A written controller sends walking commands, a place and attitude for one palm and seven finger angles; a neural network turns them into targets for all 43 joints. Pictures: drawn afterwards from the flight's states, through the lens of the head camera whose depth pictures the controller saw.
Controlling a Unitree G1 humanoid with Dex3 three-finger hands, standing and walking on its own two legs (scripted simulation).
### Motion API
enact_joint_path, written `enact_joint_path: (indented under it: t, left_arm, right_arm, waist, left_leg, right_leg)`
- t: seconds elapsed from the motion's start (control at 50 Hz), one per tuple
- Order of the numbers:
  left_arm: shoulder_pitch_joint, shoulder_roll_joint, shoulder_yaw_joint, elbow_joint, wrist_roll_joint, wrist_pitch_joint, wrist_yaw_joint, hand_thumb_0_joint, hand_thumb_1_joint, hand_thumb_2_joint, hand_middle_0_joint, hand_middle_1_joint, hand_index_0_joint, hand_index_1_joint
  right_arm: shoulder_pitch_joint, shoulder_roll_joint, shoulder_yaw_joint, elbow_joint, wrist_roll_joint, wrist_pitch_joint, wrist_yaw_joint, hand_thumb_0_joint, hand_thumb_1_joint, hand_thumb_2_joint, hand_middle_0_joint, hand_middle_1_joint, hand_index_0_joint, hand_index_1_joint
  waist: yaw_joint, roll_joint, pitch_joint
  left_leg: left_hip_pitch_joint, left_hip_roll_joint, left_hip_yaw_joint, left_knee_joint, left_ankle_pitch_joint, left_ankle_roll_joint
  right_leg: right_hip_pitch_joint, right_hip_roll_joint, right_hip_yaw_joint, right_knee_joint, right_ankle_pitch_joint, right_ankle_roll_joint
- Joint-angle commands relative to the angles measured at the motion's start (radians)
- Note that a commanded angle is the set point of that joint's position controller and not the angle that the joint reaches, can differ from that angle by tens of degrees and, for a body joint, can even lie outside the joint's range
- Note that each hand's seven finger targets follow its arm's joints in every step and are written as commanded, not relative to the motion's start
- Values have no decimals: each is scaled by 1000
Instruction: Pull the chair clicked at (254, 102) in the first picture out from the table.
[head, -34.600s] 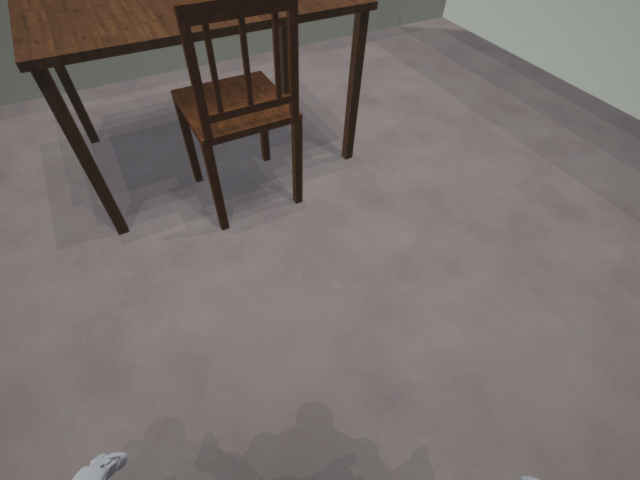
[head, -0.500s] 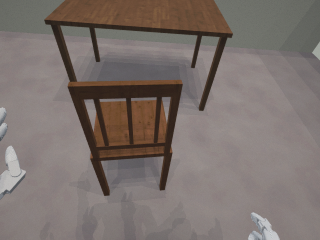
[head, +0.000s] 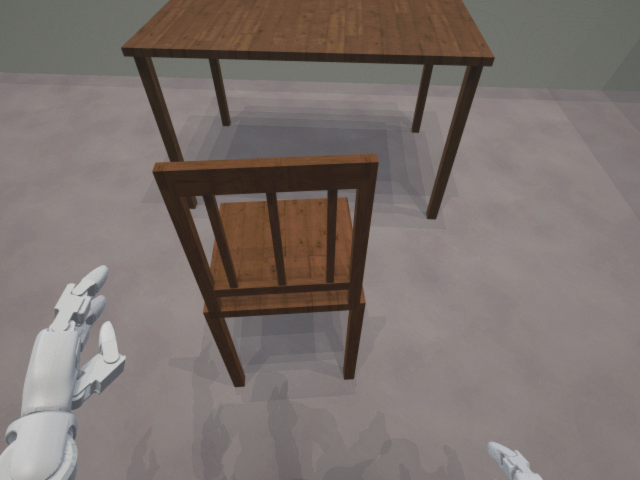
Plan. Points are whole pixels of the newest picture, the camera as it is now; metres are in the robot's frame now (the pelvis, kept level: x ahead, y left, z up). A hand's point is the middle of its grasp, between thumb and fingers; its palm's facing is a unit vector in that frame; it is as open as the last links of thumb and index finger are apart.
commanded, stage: let the arm hang, fingers relaxed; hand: left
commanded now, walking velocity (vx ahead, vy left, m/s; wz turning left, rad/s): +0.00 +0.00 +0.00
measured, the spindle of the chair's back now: (277, 241) +0.56 +0.12 -0.09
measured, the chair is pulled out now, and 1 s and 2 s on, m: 0.62 0.62 0.62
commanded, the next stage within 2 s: look to check the result in 1.02 s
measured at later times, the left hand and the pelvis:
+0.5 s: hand out of the picture +0.02 +0.19 -0.16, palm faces +0.02 -0.97 -0.24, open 7.3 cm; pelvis -0.01 -0.01 +0.01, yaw +0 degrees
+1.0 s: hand out of the picture -0.04 +0.14 -0.17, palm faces +0.04 -0.99 -0.12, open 7.4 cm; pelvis -0.02 +0.00 +0.01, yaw -1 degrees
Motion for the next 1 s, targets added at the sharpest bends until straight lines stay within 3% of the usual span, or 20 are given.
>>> enact_joint_path:
  t: [0.0, 0.04, 0.06, 0.1, 0.14, 0.16, 0.2, 0.26, 0.3, 0.38, 0.46, 0.5, 0.56, 0.58, 0.82, 0.86, 0.98]
  left_arm:
    - [13, -27, -142, 373, 20, 95, -63, 0, 900, 900, -200, -300, -200, -300]
    - [-35, 10, -142, 474, 20, 91, -57, 0, 900, 900, -200, -300, -200, -300]
    - [-52, 17, -145, 533, 16, 93, -53, 0, 900, 900, -200, -300, -200, -300]
    - [-69, 25, -161, 636, 6, 101, -47, 0, 900, 900, -200, -300, -200, -300]
    - [-67, 19, -177, 733, -2, 105, -42, 0, 900, 900, -200, -300, -200, -300]
    - [-64, 12, -183, 777, -5, 107, -40, 0, 900, 900, -200, -300, -200, -300]
    - [-51, 4, -190, 854, -8, 108, -40, 0, 900, 900, -200, -300, -200, -300]
    - [-50, -28, -186, 903, -6, 114, -39, 0, 900, 900, -200, -300, -200, -300]
    - [-66, -39, -192, 937, -6, 118, -41, 0, 900, 900, -200, -300, -200, -300]
    - [-75, -47, -197, 997, -8, 122, -44, 0, 900, 900, -200, -300, -200, -300]
    - [-53, -41, -201, 1039, -9, 122, -44, 0, 900, 900, -200, -300, -200, -300]
    - [-39, -39, -202, 1056, -9, 123, -42, 0, 900, 900, -200, -300, -200, -300]
    - [-24, -42, -202, 1072, -8, 121, -40, 0, 900, 900, -200, -300, -200, -300]
    - [-21, -44, -204, 1078, -9, 121, -39, 0, 900, 900, -200, -300, -200, -300]
    - [48, -86, -213, 1141, -7, 113, -34, 0, 900, 900, -200, -300, -200, -300]
    - [53, -97, -213, 1147, -8, 109, -33, 0, 900, 900, -200, -300, -200, -300]
    - [55, -115, -215, 1156, -7, 110, -32, 0, 900, 900, -200, -300, -200, -300]
  right_arm:
    - [12, -71, -21, -63, -14, 29, 17, 0, -900, -900, 200, 300, 200, 300]
    - [49, -80, -24, -51, -6, 44, 9, 0, -900, -900, 200, 300, 200, 300]
    - [57, -87, -23, -34, -4, 49, 3, 0, -900, -900, 200, 300, 200, 300]
    - [52, -90, -14, 4, -6, 51, -2, 0, -900, -900, 200, 300, 200, 300]
    - [48, -86, -4, 49, -5, 54, -9, 0, -900, -900, 200, 300, 200, 300]
    - [57, -76, 0, 70, -4, 57, -13, 0, -900, -900, 200, 300, 200, 300]
    - [76, -63, 8, 105, 0, 64, -20, 0, -900, -900, 200, 300, 200, 300]
    - [117, -34, 5, 138, -2, 69, -23, 0, -900, -900, 200, 300, 200, 300]
    - [137, -33, 5, 158, -1, 75, -24, 0, -900, -900, 200, 300, 200, 300]
    - [174, -23, 6, 188, 0, 79, -23, 0, -900, -900, 200, 300, 200, 300]
    - [205, -14, 8, 218, -1, 84, -19, 0, -900, -900, 200, 300, 200, 300]
    - [218, -9, 8, 231, -2, 87, -17, 0, -900, -900, 200, 300, 200, 300]
    - [243, 4, 10, 250, -2, 86, -16, 0, -900, -900, 200, 300, 200, 300]
    - [247, 10, 12, 258, -1, 86, -17, 0, -900, -900, 200, 300, 200, 300]
    - [266, 46, 20, 296, 3, 74, -24, 0, -900, -900, 200, 300, 200, 300]
    - [275, 52, 20, 298, 4, 69, -26, 0, -900, -900, 200, 300, 200, 300]
    - [270, 62, 20, 304, 5, 70, -31, 0, -900, -900, 200, 300, 200, 300]
  waist:
    - [-9, -166, -81]
    - [-20, -339, -161]
    - [-19, -338, -180]
    - [-15, -159, -161]
    - [-4, 29, -121]
    - [-4, 90, -96]
    - [-2, 132, -48]
    - [-5, 164, -33]
    - [-4, 89, 12]
    - [-2, -1, 95]
    - [-2, -83, 129]
    - [-2, -87, 148]
    - [-7, -97, 125]
    - [-5, -76, 133]
    - [0, 9, 135]
    - [-3, 8, 100]
    - [1, -10, 144]
  left_leg:
    - [-42, 52, -69, -31, 427, 62]
    - [22, 14, -29, 6, 463, 42]
    - [48, 12, -26, -9, 483, 36]
    - [90, 29, -34, -56, 584, 36]
    - [126, 53, -42, -81, 647, 39]
    - [128, 58, -38, -94, 635, 39]
    - [118, 62, -31, -102, 587, 39]
    - [85, 60, -31, -133, 412, 42]
    - [50, 69, -42, -160, 316, 50]
    - [-15, 70, -55, -213, 163, 61]
    - [-19, 54, -44, -210, 74, 62]
    - [-22, 49, -35, -213, 32, 64]
    - [-5, 44, -30, -200, 37, 64]
    - [-15, 45, -34, -210, 30, 67]
    - [-34, 52, -39, -216, 45, 65]
    - [-9, 56, -40, -209, 95, 64]
    - [-30, 61, -47, -219, 90, 66]
  right_leg:
    - [116, -90, 74, -7, 372, -40]
    - [207, -146, 99, -15, 595, -82]
    - [234, -149, 95, -13, 662, -88]
    - [226, -124, 79, 5, 636, -69]
    - [193, -96, 81, -20, 501, -55]
    - [186, -86, 78, -42, 435, -54]
    - [185, -80, 74, -83, 390, -53]
    - [193, -71, 67, -124, 281, -57]
    - [181, -61, 61, -151, 217, -52]
    - [152, -54, 66, -186, 108, -49]
    - [100, -66, 93, -224, -3, -51]
    - [72, -67, 102, -240, -59, -51]
    - [57, -72, 110, -245, -82, -53]
    - [60, -67, 104, -245, -85, -54]
    - [50, -67, 101, -212, -24, -59]
    - [65, -69, 98, -201, 17, -60]
    - [54, -63, 86, -202, 25, -59]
